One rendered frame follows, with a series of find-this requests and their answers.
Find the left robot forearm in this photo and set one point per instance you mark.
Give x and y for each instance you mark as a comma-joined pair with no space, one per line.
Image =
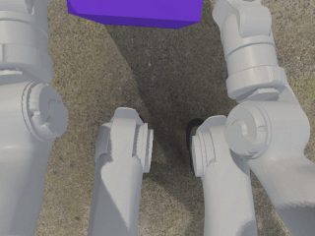
24,55

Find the robot left thigh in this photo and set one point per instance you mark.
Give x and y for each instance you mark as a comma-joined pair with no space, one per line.
118,176

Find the carton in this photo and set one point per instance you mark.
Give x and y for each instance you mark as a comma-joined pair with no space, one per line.
163,14

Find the robot right upper arm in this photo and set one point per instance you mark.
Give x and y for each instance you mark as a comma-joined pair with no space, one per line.
271,136

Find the right robot forearm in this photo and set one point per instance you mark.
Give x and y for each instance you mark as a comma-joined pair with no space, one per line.
249,50

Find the robot left upper arm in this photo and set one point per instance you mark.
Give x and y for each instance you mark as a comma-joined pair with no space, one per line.
32,115

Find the robot right shin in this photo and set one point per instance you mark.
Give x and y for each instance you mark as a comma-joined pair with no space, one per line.
214,121

